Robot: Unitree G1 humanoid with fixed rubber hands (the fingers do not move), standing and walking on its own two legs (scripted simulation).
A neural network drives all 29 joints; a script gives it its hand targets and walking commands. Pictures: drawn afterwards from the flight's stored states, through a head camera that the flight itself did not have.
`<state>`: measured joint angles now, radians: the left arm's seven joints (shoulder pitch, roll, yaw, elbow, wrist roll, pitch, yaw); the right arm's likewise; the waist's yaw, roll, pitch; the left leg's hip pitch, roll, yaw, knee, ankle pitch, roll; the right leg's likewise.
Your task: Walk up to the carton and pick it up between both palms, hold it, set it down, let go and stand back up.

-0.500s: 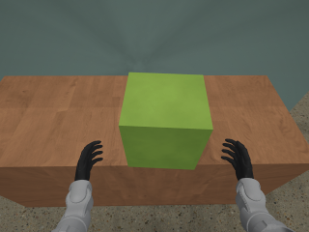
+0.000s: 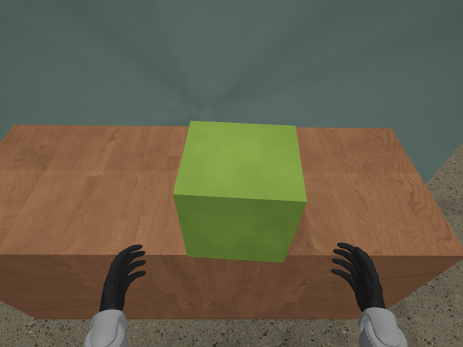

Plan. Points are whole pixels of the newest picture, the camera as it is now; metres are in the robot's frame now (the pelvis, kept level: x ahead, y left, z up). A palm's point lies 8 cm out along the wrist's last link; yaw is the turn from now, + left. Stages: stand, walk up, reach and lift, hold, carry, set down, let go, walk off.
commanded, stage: set down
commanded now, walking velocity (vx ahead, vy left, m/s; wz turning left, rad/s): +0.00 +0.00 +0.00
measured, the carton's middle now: (238, 194) +0.46 +0.00 -0.04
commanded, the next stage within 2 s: let go in 1.62 s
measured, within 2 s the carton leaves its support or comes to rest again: neither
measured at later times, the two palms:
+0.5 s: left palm (106, 308) +0.22 +0.23 -0.05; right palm (364, 312) +0.21 -0.21 -0.04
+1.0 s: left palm (105, 310) +0.22 +0.24 -0.05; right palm (362, 318) +0.20 -0.21 -0.05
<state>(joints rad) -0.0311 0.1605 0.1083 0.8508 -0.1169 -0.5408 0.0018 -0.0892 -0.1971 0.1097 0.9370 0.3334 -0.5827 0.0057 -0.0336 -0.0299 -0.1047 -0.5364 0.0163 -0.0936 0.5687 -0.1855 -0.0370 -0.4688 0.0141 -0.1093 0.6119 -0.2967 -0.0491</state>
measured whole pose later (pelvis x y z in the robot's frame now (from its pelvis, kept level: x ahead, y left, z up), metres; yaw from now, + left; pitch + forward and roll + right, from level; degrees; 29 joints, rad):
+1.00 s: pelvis +0.04 +0.01 +0.02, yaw +1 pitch +3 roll +0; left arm 0.14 0.17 0.11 0.70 -0.12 -0.26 -0.04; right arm 0.10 -0.18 0.13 0.92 0.22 -0.51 -0.03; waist -0.03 -0.04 -0.04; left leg -0.29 0.01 -0.09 0.42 -0.18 -0.04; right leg -0.21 0.01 -0.11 0.43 -0.27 -0.04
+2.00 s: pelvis +0.04 +0.01 +0.02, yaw +1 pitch +3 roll +0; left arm 0.18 0.18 0.11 0.58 -0.06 0.07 -0.04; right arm 0.11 -0.17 0.05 0.88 0.08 -0.28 -0.01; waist -0.03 -0.04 -0.02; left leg -0.26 0.01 -0.09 0.38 -0.16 -0.04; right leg -0.18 0.01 -0.11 0.40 -0.26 -0.04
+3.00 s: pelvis +0.02 +0.02 +0.01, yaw +0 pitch -2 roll -1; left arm 0.21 0.27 0.11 0.84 -0.04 -0.03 0.00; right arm 0.13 -0.28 0.00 0.88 -0.02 -0.01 -0.01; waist -0.03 0.00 0.00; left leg -0.27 0.02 -0.09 0.51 -0.21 -0.04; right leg -0.15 0.03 -0.11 0.44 -0.26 -0.03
